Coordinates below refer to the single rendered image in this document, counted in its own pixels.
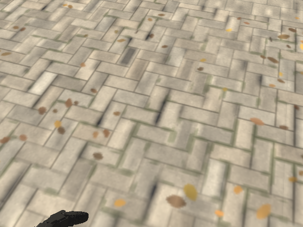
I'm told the robot left hand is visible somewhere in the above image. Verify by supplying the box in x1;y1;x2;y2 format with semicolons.
34;210;89;227

